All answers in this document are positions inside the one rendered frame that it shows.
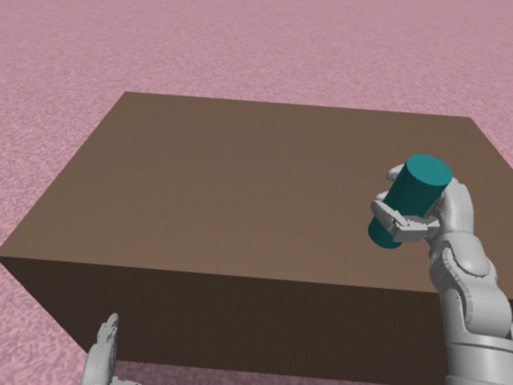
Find right robot hand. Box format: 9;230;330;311
370;164;475;247

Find left robot hand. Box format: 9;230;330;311
80;313;142;385

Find can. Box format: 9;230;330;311
368;154;452;249

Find right robot arm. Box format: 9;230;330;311
429;232;513;385

